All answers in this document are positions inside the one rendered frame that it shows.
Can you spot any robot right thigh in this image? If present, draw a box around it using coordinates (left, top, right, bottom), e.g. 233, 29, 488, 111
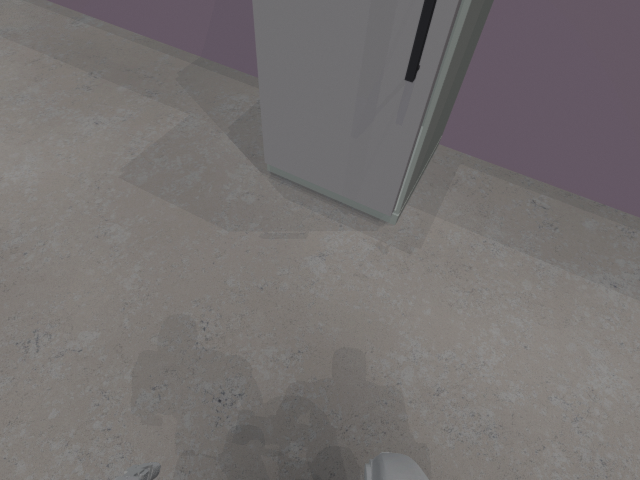
364, 453, 429, 480

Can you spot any fridge door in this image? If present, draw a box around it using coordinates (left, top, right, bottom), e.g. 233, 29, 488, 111
252, 0, 462, 216

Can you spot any handle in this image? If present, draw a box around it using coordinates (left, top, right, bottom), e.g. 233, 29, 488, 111
405, 0, 437, 82

